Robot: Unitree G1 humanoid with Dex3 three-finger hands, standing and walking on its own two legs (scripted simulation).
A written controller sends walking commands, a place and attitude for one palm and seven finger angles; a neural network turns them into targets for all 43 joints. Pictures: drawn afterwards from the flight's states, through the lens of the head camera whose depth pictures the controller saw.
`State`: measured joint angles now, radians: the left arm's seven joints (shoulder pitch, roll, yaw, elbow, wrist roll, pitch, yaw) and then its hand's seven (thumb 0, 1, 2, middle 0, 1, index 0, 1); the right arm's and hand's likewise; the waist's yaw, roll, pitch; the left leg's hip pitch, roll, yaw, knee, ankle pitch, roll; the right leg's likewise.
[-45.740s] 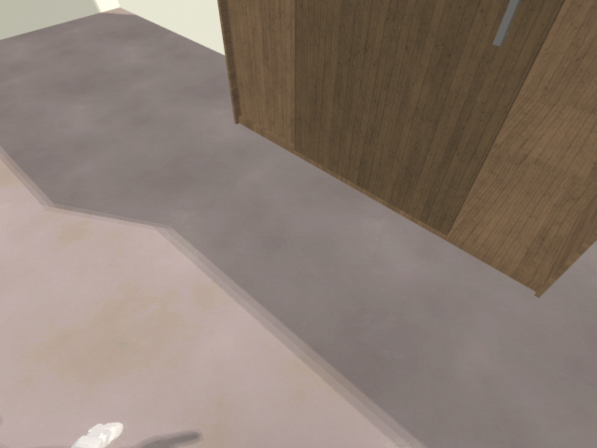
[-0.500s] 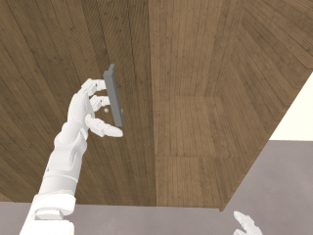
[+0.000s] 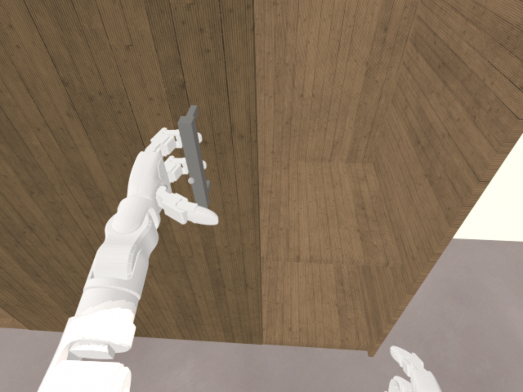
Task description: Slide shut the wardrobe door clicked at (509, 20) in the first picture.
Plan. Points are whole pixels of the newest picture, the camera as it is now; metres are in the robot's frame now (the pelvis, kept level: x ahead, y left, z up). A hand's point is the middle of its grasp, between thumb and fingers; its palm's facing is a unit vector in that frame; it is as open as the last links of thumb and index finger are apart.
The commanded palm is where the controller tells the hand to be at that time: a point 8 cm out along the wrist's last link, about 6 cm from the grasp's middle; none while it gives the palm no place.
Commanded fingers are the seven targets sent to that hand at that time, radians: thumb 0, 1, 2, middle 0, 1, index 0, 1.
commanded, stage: slide the fingers in behind the handle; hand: left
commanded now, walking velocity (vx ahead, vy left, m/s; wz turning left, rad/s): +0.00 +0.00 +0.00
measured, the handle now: (198, 159) +0.44 +0.13 +0.15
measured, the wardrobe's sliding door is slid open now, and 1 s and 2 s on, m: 0.39 0.39 0.39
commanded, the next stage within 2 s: grip the handle and tug to test in 0.92 s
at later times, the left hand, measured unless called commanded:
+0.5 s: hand (205, 181) +0.38 +0.10 +0.16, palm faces -0.04 -1.00 -0.01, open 14.1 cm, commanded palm +0.35 +0.16 +0.16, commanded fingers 0.00 -0.50 0.30 -0.30 -1.20 -0.30 -1.20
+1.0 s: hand (204, 182) +0.38 +0.10 +0.16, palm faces -0.03 -1.00 -0.03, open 14.2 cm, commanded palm +0.35 +0.15 +0.16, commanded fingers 0.00 -0.50 0.30 -0.30 -1.20 -0.30 -1.20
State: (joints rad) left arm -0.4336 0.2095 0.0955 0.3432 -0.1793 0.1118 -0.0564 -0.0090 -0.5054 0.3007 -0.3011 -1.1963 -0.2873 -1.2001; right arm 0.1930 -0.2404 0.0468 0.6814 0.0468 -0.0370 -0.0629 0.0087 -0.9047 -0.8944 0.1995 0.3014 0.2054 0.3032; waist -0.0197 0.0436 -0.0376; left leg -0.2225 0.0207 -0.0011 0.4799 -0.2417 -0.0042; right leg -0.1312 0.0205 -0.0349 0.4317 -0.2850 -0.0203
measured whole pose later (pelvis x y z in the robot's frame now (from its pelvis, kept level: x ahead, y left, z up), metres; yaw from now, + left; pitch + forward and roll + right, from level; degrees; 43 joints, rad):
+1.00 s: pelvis +0.01 +0.00 +0.00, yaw +0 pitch -1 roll +0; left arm -0.39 0.16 0.06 0.27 -0.16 0.16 0.00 -0.01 -0.50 0.30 -0.30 -1.20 -0.26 -1.19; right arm 0.19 -0.23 0.05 0.67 0.04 0.00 -0.05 0.01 -0.90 -0.89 0.20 0.30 0.21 0.30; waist -0.02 0.04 -0.04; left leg -0.20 0.02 0.01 0.46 -0.24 -0.01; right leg -0.11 0.02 -0.03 0.42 -0.29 -0.02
